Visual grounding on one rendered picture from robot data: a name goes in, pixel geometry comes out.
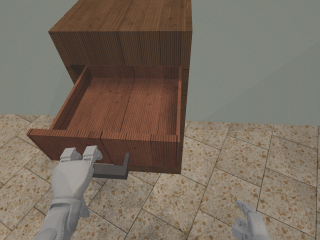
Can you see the robot left hand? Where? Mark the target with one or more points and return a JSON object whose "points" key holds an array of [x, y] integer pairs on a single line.
{"points": [[72, 176]]}

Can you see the handle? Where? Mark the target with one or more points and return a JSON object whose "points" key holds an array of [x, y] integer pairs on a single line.
{"points": [[111, 171]]}

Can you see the robot left forearm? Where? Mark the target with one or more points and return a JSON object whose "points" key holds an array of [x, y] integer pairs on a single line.
{"points": [[61, 219]]}

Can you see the robot right hand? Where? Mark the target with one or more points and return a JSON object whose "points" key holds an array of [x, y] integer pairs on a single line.
{"points": [[254, 225]]}

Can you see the cabinet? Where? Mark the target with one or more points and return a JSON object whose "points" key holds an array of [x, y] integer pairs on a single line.
{"points": [[128, 33]]}

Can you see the drawer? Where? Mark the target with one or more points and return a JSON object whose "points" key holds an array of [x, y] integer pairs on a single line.
{"points": [[120, 109]]}

